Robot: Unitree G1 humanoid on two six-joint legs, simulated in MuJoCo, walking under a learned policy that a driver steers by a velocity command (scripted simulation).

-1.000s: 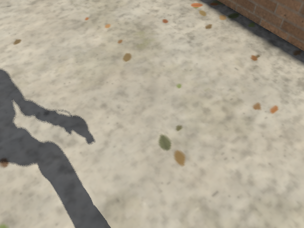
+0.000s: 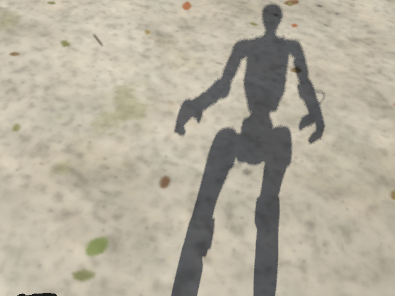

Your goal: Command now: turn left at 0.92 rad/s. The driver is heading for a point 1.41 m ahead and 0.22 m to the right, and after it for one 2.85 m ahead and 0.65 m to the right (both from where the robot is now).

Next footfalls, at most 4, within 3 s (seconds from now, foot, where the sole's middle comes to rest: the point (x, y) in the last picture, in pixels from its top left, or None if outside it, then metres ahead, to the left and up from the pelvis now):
0.34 right None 0.09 -0.13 -0.77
1.00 right None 0.06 -0.17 -0.77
1.54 left None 0.30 -0.03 -0.77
1.98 right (256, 210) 0.74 -0.25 -0.77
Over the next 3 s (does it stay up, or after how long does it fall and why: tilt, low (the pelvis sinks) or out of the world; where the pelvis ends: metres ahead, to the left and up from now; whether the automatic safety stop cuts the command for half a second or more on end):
stays up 1.44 -0.10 0.00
